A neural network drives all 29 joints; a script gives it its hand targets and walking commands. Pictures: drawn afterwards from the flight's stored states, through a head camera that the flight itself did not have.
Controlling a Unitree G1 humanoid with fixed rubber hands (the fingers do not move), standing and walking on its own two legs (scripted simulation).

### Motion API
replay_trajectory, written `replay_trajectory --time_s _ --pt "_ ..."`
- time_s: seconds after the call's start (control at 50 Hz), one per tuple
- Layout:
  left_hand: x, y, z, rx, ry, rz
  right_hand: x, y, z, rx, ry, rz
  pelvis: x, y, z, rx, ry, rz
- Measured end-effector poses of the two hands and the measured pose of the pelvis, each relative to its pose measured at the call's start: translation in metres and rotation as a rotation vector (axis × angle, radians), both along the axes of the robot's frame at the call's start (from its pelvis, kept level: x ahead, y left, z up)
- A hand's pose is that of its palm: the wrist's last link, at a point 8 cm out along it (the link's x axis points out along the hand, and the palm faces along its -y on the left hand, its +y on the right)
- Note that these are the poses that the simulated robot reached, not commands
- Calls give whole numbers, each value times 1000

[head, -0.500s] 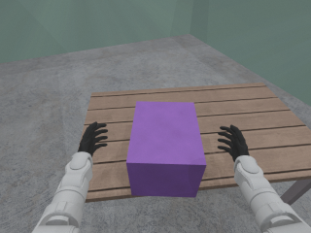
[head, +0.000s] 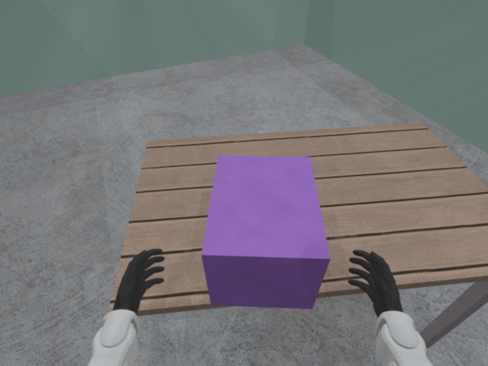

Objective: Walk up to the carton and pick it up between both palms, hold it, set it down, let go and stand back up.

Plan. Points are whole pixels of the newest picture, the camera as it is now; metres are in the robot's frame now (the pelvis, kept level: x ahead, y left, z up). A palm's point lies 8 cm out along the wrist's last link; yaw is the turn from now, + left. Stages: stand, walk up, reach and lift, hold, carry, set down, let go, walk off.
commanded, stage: set down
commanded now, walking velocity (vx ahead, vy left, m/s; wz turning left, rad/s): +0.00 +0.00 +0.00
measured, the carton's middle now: (262, 227) +0.44 -0.02 -0.04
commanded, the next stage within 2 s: let go in 1.42 s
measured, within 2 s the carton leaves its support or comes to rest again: neither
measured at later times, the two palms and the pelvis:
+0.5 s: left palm (126, 342) +0.21 +0.22 -0.05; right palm (391, 342) +0.20 -0.22 -0.05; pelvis +0.00 +0.00 -0.01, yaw +0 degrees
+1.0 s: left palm (123, 361) +0.18 +0.22 -0.06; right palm (396, 356) +0.18 -0.22 -0.06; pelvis +0.02 -0.01 +0.00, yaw -1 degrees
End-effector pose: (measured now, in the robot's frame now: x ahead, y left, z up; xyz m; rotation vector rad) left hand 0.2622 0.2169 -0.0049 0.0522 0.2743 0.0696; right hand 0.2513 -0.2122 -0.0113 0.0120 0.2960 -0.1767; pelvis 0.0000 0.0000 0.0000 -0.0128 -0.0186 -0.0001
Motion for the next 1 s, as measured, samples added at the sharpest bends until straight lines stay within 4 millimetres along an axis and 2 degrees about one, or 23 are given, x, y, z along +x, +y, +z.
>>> replay_trajectory --time_s 0.14,0.4,0.64,0.8,1.0 --pt "-24 2 -14 7 6 6 -18 -2 -11 -9 -6 1 -2 0 -2 0 -2 0" --pt "-53 4 -36 12 46 10 -50 -1 -35 -19 36 14 -5 -3 -7 2 -12 4" --pt "-52 2 -42 27 150 14 -51 -5 -38 -44 113 37 4 -6 -3 9 -36 -11" --pt "-67 4 -50 36 246 21 -60 -5 -44 -55 176 44 14 -7 0 7 -55 -13" --pt "-78 6 -55 56 338 19 -69 -8 -47 -82 245 58 16 -6 3 5 -58 -18"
